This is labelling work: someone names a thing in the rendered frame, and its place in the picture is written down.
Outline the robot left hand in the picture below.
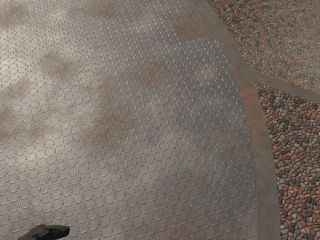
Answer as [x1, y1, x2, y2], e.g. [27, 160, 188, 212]
[17, 224, 70, 240]

